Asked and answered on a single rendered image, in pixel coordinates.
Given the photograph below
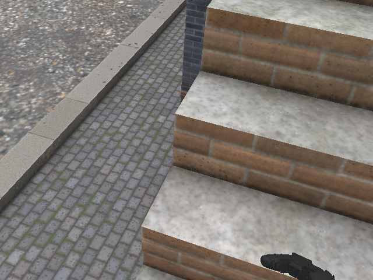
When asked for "right robot hand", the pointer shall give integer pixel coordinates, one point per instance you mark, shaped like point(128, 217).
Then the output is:
point(296, 265)

